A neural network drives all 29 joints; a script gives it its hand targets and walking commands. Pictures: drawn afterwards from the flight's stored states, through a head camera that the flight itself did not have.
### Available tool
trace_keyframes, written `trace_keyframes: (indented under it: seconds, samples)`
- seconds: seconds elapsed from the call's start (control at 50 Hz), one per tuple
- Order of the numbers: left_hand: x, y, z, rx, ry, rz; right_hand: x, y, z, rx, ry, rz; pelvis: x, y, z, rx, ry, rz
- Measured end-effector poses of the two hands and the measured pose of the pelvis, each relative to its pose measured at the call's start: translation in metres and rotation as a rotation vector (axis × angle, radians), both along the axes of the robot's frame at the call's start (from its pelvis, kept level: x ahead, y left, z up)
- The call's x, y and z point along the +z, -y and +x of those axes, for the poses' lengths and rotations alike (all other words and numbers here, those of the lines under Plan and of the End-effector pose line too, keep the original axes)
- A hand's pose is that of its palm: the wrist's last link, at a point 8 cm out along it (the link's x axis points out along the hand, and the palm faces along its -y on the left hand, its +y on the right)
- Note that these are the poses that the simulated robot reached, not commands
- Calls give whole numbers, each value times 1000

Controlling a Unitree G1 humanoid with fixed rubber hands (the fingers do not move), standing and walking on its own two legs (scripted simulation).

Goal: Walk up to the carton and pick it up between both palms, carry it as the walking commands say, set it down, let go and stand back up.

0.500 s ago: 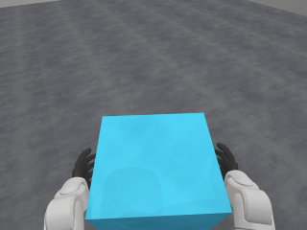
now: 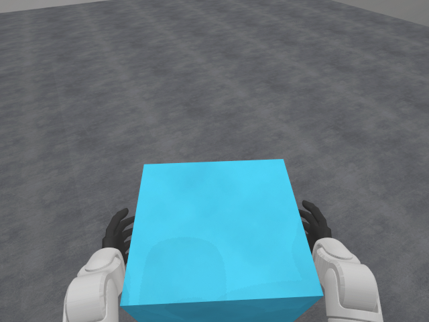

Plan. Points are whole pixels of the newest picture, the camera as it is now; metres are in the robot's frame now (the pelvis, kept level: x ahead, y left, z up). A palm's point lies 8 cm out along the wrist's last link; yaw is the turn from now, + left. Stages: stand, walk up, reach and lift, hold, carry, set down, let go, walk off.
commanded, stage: carry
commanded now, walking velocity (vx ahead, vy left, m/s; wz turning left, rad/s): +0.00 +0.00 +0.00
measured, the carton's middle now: (217, 252) +0.28 +0.00 -0.01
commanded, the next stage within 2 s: none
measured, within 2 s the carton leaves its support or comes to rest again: neither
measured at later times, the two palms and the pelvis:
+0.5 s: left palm (111, 255) +0.25 +0.18 +0.06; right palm (316, 244) +0.25 -0.17 +0.06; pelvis +0.00 +0.00 +0.00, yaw +0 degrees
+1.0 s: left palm (93, 243) +0.25 +0.21 +0.08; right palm (303, 221) +0.27 -0.14 +0.10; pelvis +0.05 +0.02 +0.00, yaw +2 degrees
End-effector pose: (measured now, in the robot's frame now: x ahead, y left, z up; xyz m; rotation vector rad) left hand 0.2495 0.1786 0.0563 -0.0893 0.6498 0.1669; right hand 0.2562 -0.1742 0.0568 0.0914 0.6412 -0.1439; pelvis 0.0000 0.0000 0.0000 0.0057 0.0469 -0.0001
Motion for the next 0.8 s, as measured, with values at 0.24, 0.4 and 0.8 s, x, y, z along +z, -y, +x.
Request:
trace_keyframes:
  seconds: [0.24,0.4,0.8]
  samples:
    - [-1,-3,-1,0,6,2,0,-3,0,6,6,-5,0,-2,-2,1,-1,-2]
    - [0,-4,-2,0,7,2,1,-4,-1,7,7,-7,0,-3,-2,2,0,-2]
    - [3,-7,-6,11,12,-7,4,-7,-5,-3,12,0,0,-6,-5,3,3,-4]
